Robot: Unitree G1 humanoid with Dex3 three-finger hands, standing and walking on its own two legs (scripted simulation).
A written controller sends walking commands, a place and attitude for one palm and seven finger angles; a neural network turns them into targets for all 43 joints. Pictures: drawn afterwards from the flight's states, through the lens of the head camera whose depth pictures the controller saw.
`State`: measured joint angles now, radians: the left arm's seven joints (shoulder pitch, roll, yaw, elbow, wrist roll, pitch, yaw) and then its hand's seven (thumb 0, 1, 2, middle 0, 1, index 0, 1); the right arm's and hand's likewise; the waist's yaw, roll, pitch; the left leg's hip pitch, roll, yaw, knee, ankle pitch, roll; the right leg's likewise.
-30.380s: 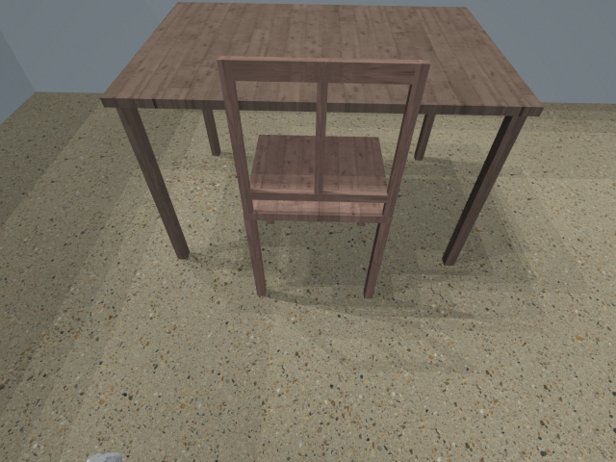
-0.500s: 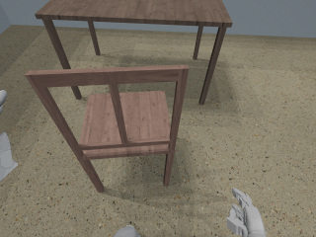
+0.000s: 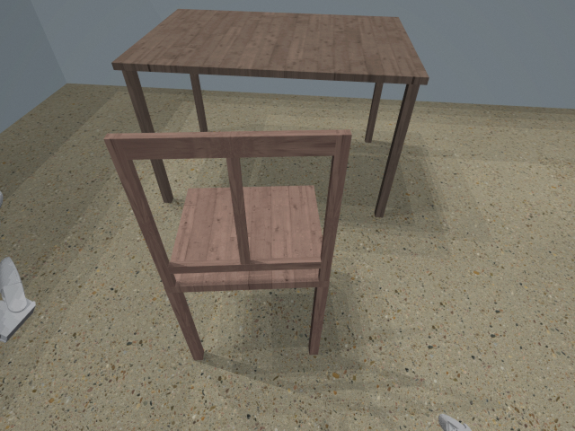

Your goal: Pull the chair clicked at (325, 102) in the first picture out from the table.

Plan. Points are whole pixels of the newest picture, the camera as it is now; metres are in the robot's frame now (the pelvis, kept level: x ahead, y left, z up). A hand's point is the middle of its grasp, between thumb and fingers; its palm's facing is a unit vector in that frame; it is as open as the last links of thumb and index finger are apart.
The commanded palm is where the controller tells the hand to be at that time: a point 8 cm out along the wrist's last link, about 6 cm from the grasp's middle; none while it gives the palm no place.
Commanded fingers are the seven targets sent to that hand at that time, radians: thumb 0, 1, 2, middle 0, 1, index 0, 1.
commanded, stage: stop stepping back and stand still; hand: left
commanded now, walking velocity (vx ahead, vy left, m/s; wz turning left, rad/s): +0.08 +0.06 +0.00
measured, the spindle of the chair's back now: (239, 216) +0.57 +0.14 -0.06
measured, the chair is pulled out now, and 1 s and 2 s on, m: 0.61 0.61 0.61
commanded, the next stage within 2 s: let the arm hang, fingers relaxed in 0.06 s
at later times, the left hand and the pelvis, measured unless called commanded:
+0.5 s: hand out of the picture +0.08 +0.18 -0.16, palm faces +0.10 -0.98 -0.15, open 6.7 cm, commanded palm none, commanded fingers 0.00 0.90 0.90 -0.20 -0.30 -0.20 -0.30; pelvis +0.01 +0.01 +0.01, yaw +2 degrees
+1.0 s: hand out of the picture -0.01 +0.16 -0.16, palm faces +0.04 -0.98 -0.18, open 7.3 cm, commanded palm none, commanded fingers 0.00 0.90 0.90 -0.20 -0.30 -0.20 -0.30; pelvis +0.01 +0.00 +0.01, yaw +1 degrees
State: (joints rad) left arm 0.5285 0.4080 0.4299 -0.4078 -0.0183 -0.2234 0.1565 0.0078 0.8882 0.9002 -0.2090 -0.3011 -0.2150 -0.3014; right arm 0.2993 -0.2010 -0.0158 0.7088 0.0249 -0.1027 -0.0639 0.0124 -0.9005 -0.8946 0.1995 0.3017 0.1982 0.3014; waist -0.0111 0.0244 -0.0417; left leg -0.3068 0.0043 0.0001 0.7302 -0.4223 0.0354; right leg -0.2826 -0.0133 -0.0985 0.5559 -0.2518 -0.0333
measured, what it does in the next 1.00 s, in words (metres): stands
